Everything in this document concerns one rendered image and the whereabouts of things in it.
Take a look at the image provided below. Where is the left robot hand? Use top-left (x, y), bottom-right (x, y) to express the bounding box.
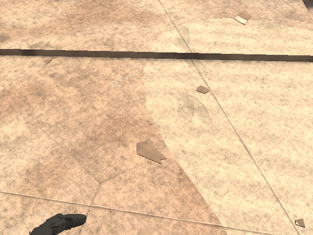
top-left (29, 213), bottom-right (87, 235)

